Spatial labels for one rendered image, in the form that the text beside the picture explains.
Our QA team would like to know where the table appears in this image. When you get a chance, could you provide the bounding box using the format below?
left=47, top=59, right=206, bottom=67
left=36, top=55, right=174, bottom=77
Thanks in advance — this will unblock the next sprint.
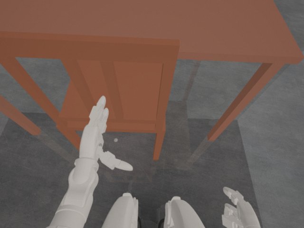
left=0, top=0, right=304, bottom=141

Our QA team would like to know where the robot right thigh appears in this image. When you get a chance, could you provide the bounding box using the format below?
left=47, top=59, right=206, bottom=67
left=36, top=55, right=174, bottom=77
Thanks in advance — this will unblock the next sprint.
left=165, top=199, right=205, bottom=228

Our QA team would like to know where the right robot shin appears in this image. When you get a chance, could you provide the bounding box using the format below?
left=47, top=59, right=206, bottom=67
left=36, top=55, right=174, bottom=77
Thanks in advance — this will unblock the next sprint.
left=163, top=196, right=181, bottom=228

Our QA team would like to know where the chair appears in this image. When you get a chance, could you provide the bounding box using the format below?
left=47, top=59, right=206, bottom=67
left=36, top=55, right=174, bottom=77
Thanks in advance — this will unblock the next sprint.
left=0, top=31, right=180, bottom=161

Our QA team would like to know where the right robot hand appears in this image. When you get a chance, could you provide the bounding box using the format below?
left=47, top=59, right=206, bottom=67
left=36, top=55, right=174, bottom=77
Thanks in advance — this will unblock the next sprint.
left=222, top=187, right=260, bottom=228

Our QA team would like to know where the left robot forearm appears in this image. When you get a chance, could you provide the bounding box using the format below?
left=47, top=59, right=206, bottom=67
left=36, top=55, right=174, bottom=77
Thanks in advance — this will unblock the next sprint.
left=46, top=157, right=99, bottom=228

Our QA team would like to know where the left robot hand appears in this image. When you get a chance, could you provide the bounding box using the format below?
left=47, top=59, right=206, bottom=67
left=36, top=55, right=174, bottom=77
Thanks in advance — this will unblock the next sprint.
left=79, top=96, right=133, bottom=171

